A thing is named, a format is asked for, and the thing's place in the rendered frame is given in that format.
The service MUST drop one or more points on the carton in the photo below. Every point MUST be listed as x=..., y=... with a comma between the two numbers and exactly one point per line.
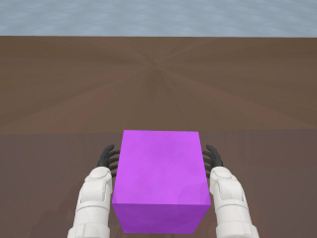
x=161, y=185

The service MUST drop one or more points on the left robot hand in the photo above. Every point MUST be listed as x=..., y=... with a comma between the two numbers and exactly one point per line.
x=105, y=160

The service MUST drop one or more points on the left robot forearm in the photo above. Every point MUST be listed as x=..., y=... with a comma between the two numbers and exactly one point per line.
x=93, y=206

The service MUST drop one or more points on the right robot hand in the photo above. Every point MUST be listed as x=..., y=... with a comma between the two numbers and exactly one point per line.
x=214, y=161

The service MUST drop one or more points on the right robot forearm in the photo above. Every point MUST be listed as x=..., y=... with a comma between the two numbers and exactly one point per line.
x=231, y=208

